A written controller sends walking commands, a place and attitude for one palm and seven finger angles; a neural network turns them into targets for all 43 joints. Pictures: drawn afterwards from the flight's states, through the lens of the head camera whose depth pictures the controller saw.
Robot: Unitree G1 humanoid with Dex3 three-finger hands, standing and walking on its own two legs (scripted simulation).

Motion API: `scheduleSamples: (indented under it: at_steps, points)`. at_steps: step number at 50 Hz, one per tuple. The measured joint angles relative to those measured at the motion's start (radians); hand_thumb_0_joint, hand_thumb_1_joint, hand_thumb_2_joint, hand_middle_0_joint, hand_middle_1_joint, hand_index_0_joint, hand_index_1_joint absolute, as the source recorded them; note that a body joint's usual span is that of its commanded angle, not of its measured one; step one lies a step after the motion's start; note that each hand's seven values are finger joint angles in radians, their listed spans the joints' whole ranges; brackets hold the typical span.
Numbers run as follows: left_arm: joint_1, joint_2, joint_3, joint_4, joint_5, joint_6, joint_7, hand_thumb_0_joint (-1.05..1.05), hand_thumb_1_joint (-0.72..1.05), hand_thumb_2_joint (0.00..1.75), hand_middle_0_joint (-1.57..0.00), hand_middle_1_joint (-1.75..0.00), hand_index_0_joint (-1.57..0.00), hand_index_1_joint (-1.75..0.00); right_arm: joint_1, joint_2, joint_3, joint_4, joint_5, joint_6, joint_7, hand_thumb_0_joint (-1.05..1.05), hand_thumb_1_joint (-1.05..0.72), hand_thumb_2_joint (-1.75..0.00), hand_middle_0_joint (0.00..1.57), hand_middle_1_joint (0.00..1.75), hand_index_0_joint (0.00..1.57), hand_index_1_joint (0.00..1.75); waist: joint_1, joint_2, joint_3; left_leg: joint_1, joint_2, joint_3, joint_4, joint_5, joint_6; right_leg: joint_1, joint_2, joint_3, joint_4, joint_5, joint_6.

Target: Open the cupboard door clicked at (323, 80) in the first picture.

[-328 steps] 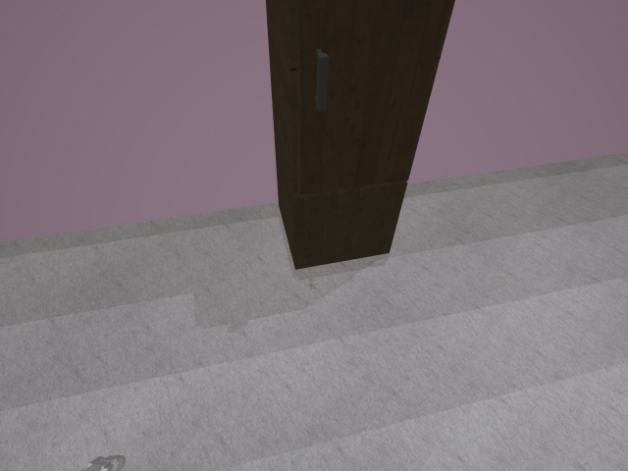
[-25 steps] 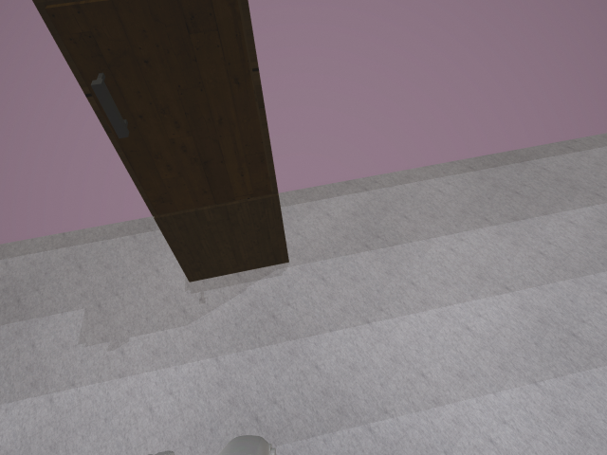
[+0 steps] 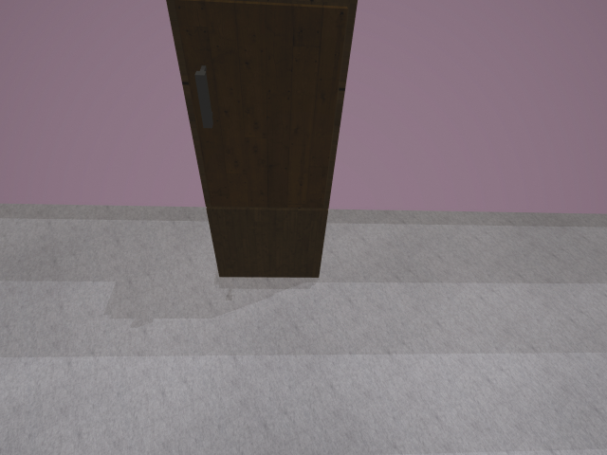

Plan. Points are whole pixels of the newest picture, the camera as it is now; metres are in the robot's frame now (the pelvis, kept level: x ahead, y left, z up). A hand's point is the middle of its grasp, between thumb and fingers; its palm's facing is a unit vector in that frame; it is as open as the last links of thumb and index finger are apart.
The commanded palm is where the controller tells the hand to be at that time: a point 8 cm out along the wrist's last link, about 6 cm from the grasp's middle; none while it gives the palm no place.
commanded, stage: take the last steps up to it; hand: left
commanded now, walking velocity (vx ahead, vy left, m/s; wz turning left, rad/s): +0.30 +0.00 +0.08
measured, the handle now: (205, 97) +0.87 +0.31 +0.04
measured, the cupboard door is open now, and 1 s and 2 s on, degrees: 0 0 0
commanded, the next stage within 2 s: come to a stop and stand still in 1.00 s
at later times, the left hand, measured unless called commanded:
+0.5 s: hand out of the picture +0.01 +0.11 -0.16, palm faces +0.17 -0.97 -0.17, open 7.4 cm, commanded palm none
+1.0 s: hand (176, 350) +0.32 +0.25 -0.17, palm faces +0.10 -0.98 -0.20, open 7.4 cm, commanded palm none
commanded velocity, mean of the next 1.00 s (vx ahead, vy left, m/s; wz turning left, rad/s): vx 0.27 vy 0.00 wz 0.01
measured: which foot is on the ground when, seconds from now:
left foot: down 0.00-0.20, up 0.22-0.68, down 0.70-1.00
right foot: up 0.00-0.16, down 0.18-0.70, up 0.72-1.00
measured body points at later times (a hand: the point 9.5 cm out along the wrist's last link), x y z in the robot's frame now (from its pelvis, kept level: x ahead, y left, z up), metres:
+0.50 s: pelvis +0.10 -0.03 +0.00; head +0.10 -0.05 +0.45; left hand +0.01 +0.16 -0.15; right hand +0.13 -0.26 -0.17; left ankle +0.18 +0.13 -0.67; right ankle +0.04 -0.13 -0.75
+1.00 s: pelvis +0.27 +0.06 +0.00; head +0.27 +0.07 +0.45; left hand +0.32 +0.30 -0.16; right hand +0.32 -0.17 -0.15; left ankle +0.26 +0.13 -0.75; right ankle +0.32 -0.08 -0.68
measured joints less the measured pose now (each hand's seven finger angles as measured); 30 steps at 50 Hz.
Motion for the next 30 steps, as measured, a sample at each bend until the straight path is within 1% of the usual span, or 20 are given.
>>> scheduleSamples:
  at_steps: [5, 8, 9, 10, 11, 12, 13, 15, 18, 20, 22, 26, 30]
  points:
    - [-0.021, -0.032, -0.008, -0.008, -0.001, -0.010, -0.006, 0.01, 0.91, 0.90, -0.19, -0.30, -0.19, -0.30, 0.079, -0.013, -0.008, 0.051, -0.008, 0.004, 0.003, -0.01, -0.93, -0.90, 0.20, 0.30, 0.21, 0.30, -0.026, 0.014, -0.011, 0.011, -0.012, -0.010, -0.009, -0.006, -0.007, 0.056, 0.011, -0.014, -0.207, -0.020, -0.008]
    - [-0.028, -0.053, -0.012, -0.015, -0.002, -0.028, -0.009, 0.01, 0.91, 0.90, -0.19, -0.30, -0.19, -0.30, 0.125, -0.020, -0.012, 0.089, -0.009, 0.014, 0.004, 0.00, -0.92, -0.90, 0.20, 0.30, 0.20, 0.30, -0.036, 0.028, -0.012, 0.002, -0.011, -0.014, 0.037, -0.043, -0.022, 0.126, 0.033, -0.027, -0.362, 0.011, -0.014]
    - [-0.025, -0.056, -0.013, -0.019, -0.002, -0.040, -0.009, 0.00, 0.91, 0.90, -0.19, -0.30, -0.19, -0.30, 0.142, -0.019, -0.012, 0.100, -0.007, 0.017, 0.004, 0.00, -0.92, -0.90, 0.20, 0.30, 0.20, 0.30, -0.036, 0.027, -0.014, -0.011, -0.012, -0.015, 0.077, -0.069, -0.028, 0.163, 0.039, -0.030, -0.431, 0.023, -0.017]
    - [-0.026, -0.063, -0.014, -0.018, 0.002, -0.055, -0.006, 0.00, 0.91, 0.90, -0.19, -0.30, -0.19, -0.30, 0.157, -0.021, -0.014, 0.112, -0.003, 0.019, 0.004, 0.00, -0.92, -0.90, 0.20, 0.30, 0.20, 0.30, -0.033, 0.036, -0.012, -0.035, -0.005, -0.020, 0.145, -0.123, -0.028, 0.176, 0.048, -0.036, -0.456, 0.075, -0.038]
    - [-0.025, -0.074, -0.016, -0.015, 0.002, -0.066, -0.002, 0.00, 0.91, 0.90, -0.19, -0.30, -0.19, -0.30, 0.167, -0.024, -0.016, 0.125, -0.003, 0.026, 0.005, 0.00, -0.92, -0.90, 0.20, 0.30, 0.20, 0.30, -0.029, 0.051, -0.008, -0.069, 0.004, -0.029, 0.238, -0.189, -0.029, 0.179, 0.057, -0.048, -0.442, 0.085, -0.061]
    - [-0.017, -0.084, -0.019, -0.013, 0.000, -0.073, 0.002, 0.00, 0.91, 0.90, -0.19, -0.30, -0.20, -0.30, 0.175, -0.025, -0.018, 0.136, -0.005, 0.035, 0.009, 0.00, -0.92, -0.90, 0.20, 0.30, 0.20, 0.30, -0.026, 0.061, -0.010, -0.110, 0.009, -0.035, 0.339, -0.228, -0.030, 0.190, 0.062, -0.060, -0.439, 0.077, -0.078]
    - [-0.002, -0.090, -0.017, -0.010, -0.003, -0.079, 0.010, 0.00, 0.91, 0.90, -0.19, -0.30, -0.20, -0.30, 0.180, -0.025, -0.020, 0.145, -0.008, 0.043, 0.014, 0.00, -0.92, -0.90, 0.20, 0.30, 0.20, 0.30, -0.021, 0.063, -0.015, -0.152, 0.012, -0.034, 0.433, -0.232, -0.031, 0.207, 0.064, -0.067, -0.452, 0.069, -0.089]
    - [0.037, -0.095, -0.015, 0.004, -0.007, -0.088, 0.019, 0.00, 0.92, 0.90, -0.20, -0.30, -0.20, -0.30, 0.175, -0.024, -0.025, 0.153, -0.012, 0.049, 0.024, 0.01, -0.92, -0.90, 0.20, 0.30, 0.20, 0.30, -0.010, 0.053, -0.022, -0.230, 0.026, -0.019, 0.574, -0.182, -0.037, 0.249, 0.064, -0.064, -0.504, 0.071, -0.096]
    - [0.092, -0.109, -0.022, 0.041, -0.012, -0.092, 0.024, 0.00, 0.92, 0.90, -0.20, -0.30, -0.20, -0.30, 0.150, -0.026, -0.034, 0.138, -0.015, 0.040, 0.030, 0.01, -0.91, -0.90, 0.20, 0.30, 0.20, 0.30, -0.014, 0.050, -0.017, -0.329, 0.063, -0.015, 0.668, -0.064, -0.057, 0.316, 0.068, -0.065, -0.598, 0.101, -0.092]
    - [0.123, -0.123, -0.029, 0.066, -0.013, -0.096, 0.024, 0.00, 0.92, 0.90, -0.20, -0.30, -0.20, -0.30, 0.130, -0.027, -0.038, 0.124, -0.014, 0.034, 0.031, 0.01, -0.91, -0.90, 0.19, 0.30, 0.20, 0.30, -0.018, 0.055, -0.010, -0.380, 0.087, -0.019, 0.678, -0.003, -0.071, 0.355, 0.071, -0.074, -0.647, 0.110, -0.089]
    - [0.150, -0.137, -0.034, 0.088, -0.013, -0.100, 0.025, 0.00, 0.92, 0.90, -0.20, -0.30, -0.20, -0.30, 0.108, -0.025, -0.039, 0.115, -0.012, 0.033, 0.033, 0.01, -0.91, -0.90, 0.19, 0.30, 0.20, 0.30, -0.015, 0.058, -0.003, -0.416, 0.108, -0.018, 0.660, 0.036, -0.082, 0.386, 0.073, -0.082, -0.679, 0.109, -0.085]
    - [0.197, -0.159, -0.041, 0.119, -0.010, -0.112, 0.026, 0.00, 0.91, 0.90, -0.20, -0.30, -0.20, -0.30, 0.056, -0.018, -0.037, 0.102, -0.010, 0.034, 0.040, 0.00, -0.91, -0.90, 0.19, 0.30, 0.20, 0.30, 0.006, 0.059, 0.010, -0.445, 0.131, -0.002, 0.572, 0.070, -0.091, 0.433, 0.072, -0.095, -0.711, 0.088, -0.070]
    - [0.226, -0.169, -0.041, 0.141, -0.005, -0.113, 0.029, 0.00, 0.91, 0.90, -0.20, -0.30, -0.20, -0.30, -0.012, -0.017, -0.033, 0.084, -0.007, 0.029, 0.042, 0.01, -0.93, -0.90, 0.19, 0.30, 0.20, 0.30, 0.035, 0.049, 0.029, -0.408, 0.129, 0.037, 0.411, 0.052, -0.080, 0.466, 0.060, -0.102, -0.704, 0.042, -0.042]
